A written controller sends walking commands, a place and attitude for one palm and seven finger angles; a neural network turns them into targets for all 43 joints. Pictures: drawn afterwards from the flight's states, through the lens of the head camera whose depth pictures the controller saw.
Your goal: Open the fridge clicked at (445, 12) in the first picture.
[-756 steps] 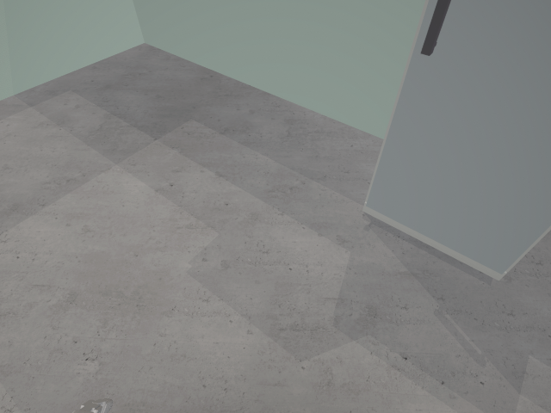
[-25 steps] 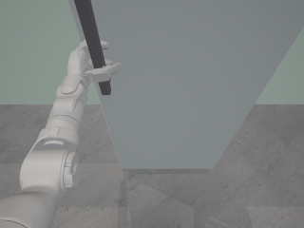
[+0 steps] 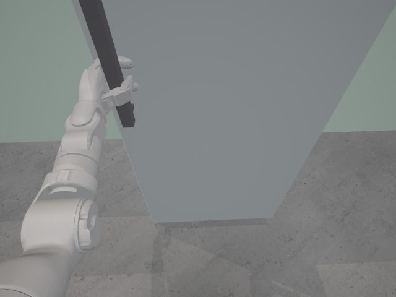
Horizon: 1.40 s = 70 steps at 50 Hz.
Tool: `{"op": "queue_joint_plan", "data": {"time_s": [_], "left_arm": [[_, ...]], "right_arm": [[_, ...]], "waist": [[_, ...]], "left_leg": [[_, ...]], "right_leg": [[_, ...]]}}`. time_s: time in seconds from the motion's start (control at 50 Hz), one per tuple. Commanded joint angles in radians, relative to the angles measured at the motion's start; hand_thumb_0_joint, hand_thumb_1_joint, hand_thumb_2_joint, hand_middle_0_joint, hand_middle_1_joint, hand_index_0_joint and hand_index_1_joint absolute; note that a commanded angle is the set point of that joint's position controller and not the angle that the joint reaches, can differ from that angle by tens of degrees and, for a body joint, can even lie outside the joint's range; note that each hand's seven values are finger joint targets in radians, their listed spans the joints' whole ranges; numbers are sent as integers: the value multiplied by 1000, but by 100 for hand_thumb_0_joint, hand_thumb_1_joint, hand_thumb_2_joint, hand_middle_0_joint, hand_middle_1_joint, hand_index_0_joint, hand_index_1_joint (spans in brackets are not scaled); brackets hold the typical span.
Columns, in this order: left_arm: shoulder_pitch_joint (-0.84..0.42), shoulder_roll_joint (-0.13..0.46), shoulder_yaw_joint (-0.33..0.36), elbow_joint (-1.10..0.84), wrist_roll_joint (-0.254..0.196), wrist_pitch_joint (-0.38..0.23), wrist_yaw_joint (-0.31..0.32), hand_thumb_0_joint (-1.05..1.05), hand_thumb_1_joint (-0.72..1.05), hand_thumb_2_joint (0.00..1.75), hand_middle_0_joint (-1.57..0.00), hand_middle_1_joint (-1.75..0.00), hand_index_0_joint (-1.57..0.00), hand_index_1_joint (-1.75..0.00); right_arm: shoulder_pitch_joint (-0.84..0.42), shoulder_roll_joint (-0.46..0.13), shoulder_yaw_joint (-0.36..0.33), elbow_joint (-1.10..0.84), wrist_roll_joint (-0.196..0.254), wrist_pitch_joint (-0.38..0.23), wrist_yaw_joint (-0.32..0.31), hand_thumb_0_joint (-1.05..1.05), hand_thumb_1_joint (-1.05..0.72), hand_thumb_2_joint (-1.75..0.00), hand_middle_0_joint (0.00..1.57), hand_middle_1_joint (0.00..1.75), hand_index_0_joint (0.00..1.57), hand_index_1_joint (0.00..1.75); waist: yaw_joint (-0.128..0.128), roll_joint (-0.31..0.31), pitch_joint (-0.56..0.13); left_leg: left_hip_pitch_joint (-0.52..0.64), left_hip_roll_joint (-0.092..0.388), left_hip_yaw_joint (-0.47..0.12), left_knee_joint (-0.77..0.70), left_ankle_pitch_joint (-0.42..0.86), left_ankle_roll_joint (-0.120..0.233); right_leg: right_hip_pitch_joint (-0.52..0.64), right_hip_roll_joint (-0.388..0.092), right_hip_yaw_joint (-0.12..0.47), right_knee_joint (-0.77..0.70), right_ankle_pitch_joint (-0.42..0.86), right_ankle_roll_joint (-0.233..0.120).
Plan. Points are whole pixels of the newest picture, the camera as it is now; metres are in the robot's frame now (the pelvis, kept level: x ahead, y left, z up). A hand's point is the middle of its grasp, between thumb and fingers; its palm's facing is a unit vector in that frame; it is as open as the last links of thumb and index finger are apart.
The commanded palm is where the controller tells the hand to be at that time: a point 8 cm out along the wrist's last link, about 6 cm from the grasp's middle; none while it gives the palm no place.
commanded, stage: grip the handle and tug to test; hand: left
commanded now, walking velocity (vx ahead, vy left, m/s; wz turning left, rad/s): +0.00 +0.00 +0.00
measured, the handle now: (107, 39) +0.52 +0.15 +0.26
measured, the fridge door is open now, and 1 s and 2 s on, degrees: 0 0 0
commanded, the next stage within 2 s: pull the door a little, standing still in 0.44 s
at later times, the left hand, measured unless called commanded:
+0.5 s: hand (127, 91) +0.47 +0.13 +0.18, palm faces +0.02 -1.00 +0.00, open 5.6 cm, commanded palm +0.41 +0.18 +0.18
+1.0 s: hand (127, 92) +0.47 +0.13 +0.18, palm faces +0.03 -1.00 -0.02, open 6.0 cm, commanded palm +0.39 +0.18 +0.18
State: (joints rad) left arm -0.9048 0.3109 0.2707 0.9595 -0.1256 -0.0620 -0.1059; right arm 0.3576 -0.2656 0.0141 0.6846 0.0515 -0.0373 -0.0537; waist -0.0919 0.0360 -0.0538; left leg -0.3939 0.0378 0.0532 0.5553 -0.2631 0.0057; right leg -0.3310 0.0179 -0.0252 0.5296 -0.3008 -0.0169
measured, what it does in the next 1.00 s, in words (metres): shifts its weight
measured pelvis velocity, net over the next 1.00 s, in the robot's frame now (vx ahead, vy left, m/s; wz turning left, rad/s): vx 0.10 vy -0.02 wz -0.09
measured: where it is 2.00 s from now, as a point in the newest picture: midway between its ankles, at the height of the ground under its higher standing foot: outside the picture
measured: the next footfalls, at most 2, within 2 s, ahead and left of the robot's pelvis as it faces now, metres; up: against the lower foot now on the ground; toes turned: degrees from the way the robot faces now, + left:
right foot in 1.48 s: +0.42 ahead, -0.08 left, +0.00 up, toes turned +3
left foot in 1.72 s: +0.23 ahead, -0.08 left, +0.00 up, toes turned +9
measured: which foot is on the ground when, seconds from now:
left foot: down 0.00-1.00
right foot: down 0.00-1.00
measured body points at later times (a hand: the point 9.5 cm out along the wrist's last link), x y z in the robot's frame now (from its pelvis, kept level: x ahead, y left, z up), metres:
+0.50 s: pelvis +0.04 +0.00 +0.01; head +0.05 -0.02 +0.46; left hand +0.47 +0.18 +0.18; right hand +0.13 -0.26 -0.11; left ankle +0.01 +0.12 -0.73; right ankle -0.02 -0.11 -0.73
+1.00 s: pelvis +0.10 -0.02 +0.02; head +0.10 -0.04 +0.47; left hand +0.46 +0.18 +0.18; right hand +0.24 -0.26 -0.08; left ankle +0.01 +0.13 -0.72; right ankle -0.02 -0.10 -0.72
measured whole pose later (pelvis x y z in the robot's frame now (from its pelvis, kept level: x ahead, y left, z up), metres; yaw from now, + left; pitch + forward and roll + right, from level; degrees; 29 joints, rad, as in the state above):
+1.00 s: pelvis +0.10 -0.02 +0.02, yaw -5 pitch +5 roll +1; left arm -0.26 0.23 0.27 0.07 -0.21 0.23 -0.07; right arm 0.21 -0.23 0.03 0.56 0.05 0.03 -0.02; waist -0.01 0.05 -0.10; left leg -0.17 0.03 0.05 0.44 -0.23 0.01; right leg -0.15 0.01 -0.02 0.43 -0.28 -0.02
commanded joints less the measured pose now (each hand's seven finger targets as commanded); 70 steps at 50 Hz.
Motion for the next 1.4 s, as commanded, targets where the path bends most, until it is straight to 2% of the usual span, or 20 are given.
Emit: {"op": "queue_joint_plan", "data": {"time_s": [0.0, 0.36, 0.52, 0.58, 0.64, 0.7, 0.8, 1.02, 1.04, 1.06, 1.08, 1.14, 1.16, 1.18, 1.2, 1.22, 1.24, 1.28, 1.32, 1.38], "left_arm": [[-478, 242, 43, -257, -28, -64, 5, 0, 90, 90, -45, -140, -45, -140], [-88, 144, 21, -647, -61, 81, 11, 0, 90, 90, -45, -140, -45, -140], [31, 84, -16, -887, -67, 156, 21, 0, 90, 90, -45, -140, -45, -140], [-164, 134, -6, -785, -53, 187, 37, 0, 90, 90, -45, -140, -45, -140], [-105, 98, -12, -815, -50, 202, 39, 0, 90, 90, -45, -140, -45, -140], [2, 77, -16, -849, -63, 215, 31, 0, 90, 90, -45, -140, -45, -140], [116, 84, -18, -1010, -73, 178, 11, 0, 90, 90, -45, -140, -45, -140], [732, 123, 82, -1523, -127, 211, -17, 0, 90, 90, -45, -140, -45, -140], [368, 371, 157, -1396, 14, 90, 94, 0, 90, 90, -45, -140, -45, -140], [426, 327, 162, -1294, 27, 34, 134, 0, 90, 90, -45, -140, -45, -140], [622, 203, 84, -1231, 23, 11, 146, 0, 90, 90, -45, -140, -45, -140], [690, 178, 60, -1343, 24, -53, 167, 0, 90, 90, -45, -140, -45, -140], [647, 199, 69, -1411, 28, -75, 173, 0, 90, 90, -45, -140, -45, -140], [621, 149, 23, -1464, 19, -85, 174, 0, 90, 90, -45, -140, -45, -140], [626, 107, -18, -1533, 1, -79, 178, 0, 90, 90, -45, -140, -45, -140], [594, 61, -53, -1614, 14, -99, 179, 0, 90, 90, -45, -140, -45, -140], [608, 75, -23, -1604, 49, -105, 189, 0, 90, 90, -45, -140, -45, -140], [733, 54, -14, -1583, 57, -103, 203, 0, 90, 90, -45, -140, -45, -140], [782, 74, -8, -1608, 66, -93, 203, 0, 90, 90, -45, -140, -45, -140], [889, 141, 46, -1698, 51, -88, 196, 0, 90, 90, -45, -140, -45, -140]], "right_arm": [[9, -138, -48, -119, 1, -39, -9, 0, -90, -90, 20, 30, 20, 30], [-81, -122, -55, -199, 4, -3, 11, 0, -90, -90, 20, 30, 20, 30], [-141, -103, -54, -225, 3, 3, 20, 0, -90, -90, 20, 30, 20, 30], [-125, -116, -53, -180, 1, 16, -2, 0, -90, -90, 20, 30, 20, 30], [-135, -101, -50, -188, -6, 21, -6, 0, -90, -90, 20, 30, 20, 30], [-147, -96, -49, -200, -10, 29, 1, 0, -90, -90, 20, 30, 20, 30], [-213, -83, -38, -244, -4, 24, 10, 0, -90, -90, 20, 30, 20, 30], [-293, -56, -21, -324, -8, 3, 37, 0, -90, -90, 20, 30, 20, 30], [-270, -118, -15, -301, -29, 3, 9, 0, -90, -90, 20, 30, 20, 30], [-243, -104, -29, -273, -40, 0, 0, 0, -90, -90, 20, 30, 20, 30], [-266, -98, -35, -273, -40, 1, -11, 0, -90, -90, 20, 30, 20, 30], [-282, -71, -32, -299, -45, -5, -31, 0, -90, -90, 20, 30, 20, 30], [-274, -75, -42, -286, -45, -7, -33, 0, -90, -90, 20, 30, 20, 30], [-247, -69, -43, -283, -47, -3, -37, 0, -90, -90, 20, 30, 20, 30], [-235, -84, -51, -293, -48, -1, -34, 0, -90, -90, 20, 30, 20, 30], [-228, -80, -70, -290, -74, 7, 3, 0, -90, -90, 20, 30, 20, 30], [-208, -70, -81, -265, -91, 9, 31, 0, -90, -90, 20, 30, 20, 30], [-220, -66, -87, -271, -64, 12, 38, 0, -90, -90, 20, 30, 20, 30], [-242, -33, -67, -292, -50, 4, 25, 0, -90, -90, 20, 30, 20, 30], [-279, 1, -33, -319, -32, -44, -13, 0, -90, -90, 20, 30, 20, 30]], "waist": [[23, -42, -353], [106, -29, -430], [113, -28, -420], [62, -72, -329], [84, -9, -381], [106, -46, -419], [133, -45, -376], [180, 9, -335], [103, 0, -187], [118, -43, -165], [136, -124, -149], [174, -172, -126], [164, -130, -162], [108, -54, -201], [58, 119, -256], [46, 361, -241], [21, 411, -206], [44, 251, -179], [56, 117, -135], [92, 147, -159]], "left_leg": [[214, -41, -29, -19, 280, 41], [327, -33, -15, -21, 611, 39], [390, -24, -16, -37, 713, 39], [357, -28, -22, -45, 578, 40], [390, -37, -21, -29, 701, 43], [382, -44, -13, -17, 764, 43], [380, -37, -30, -65, 658, 41], [318, -32, -15, -66, 728, 32], [205, -39, -5, 63, 667, 32], [60, -50, -39, 103, 448, 21], [-86, -80, -10, 107, 281, 10], [-362, -123, 10, 88, 87, -3], [-249, -111, 19, -21, 158, 1], [16, -74, 18, -227, 456, 18], [509, 21, -64, -297, 1293, 69], [978, 124, -228, -138, 1755, 125], [1125, 157, -268, -44, 1680, 100], [1119, 190, -293, 5, 1405, 122], [827, 152, -246, -23, 1223, 92], [433, 87, -131, 63, 939, 32]], "right_leg": [[97, 10, 4, -53, 417, 3], [247, 6, -13, -33, 681, -2], [274, 2, -15, -47, 756, 5], [213, 9, -15, -77, 683, 5], [246, -2, -12, -56, 771, 3], [304, -14, -19, -33, 898, 16], [307, -8, -22, -62, 736, -1], [383, -29, -37, -38, 934, 9], [344, -49, 12, -35, 1021, 9], [429, -92, 23, -26, 1092, -14], [571, -106, 1, 31, 1223, -22], [787, -151, 17, 189, 1425, -35], [715, -137, -5, 232, 1389, -21], [529, -85, -62, 361, 1301, 21], [129, 49, -124, 553, 794, 85], [-341, 160, -111, 614, -45, 56], [-553, 134, -95, 627, -306, 11], [-668, 90, -40, 557, -280, -15], [-422, 46, -30, 271, -67, -6], [171, 24, -44, -79, 444, 14]]}}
